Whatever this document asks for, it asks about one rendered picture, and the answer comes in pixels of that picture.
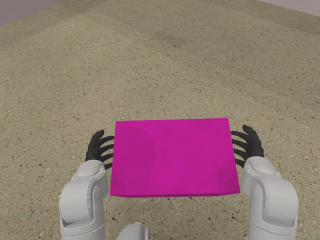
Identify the robot right hand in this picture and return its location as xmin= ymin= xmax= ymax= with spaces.
xmin=230 ymin=124 xmax=264 ymax=168

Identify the robot left hand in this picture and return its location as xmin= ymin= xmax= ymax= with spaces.
xmin=85 ymin=129 xmax=115 ymax=170

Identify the right robot forearm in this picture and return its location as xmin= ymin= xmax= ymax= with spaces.
xmin=241 ymin=156 xmax=299 ymax=240

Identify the carton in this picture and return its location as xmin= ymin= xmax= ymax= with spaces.
xmin=110 ymin=118 xmax=241 ymax=198

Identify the left robot forearm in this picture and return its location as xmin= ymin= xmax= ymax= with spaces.
xmin=59 ymin=159 xmax=110 ymax=240

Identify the left robot thigh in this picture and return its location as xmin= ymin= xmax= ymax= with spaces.
xmin=116 ymin=223 xmax=149 ymax=240

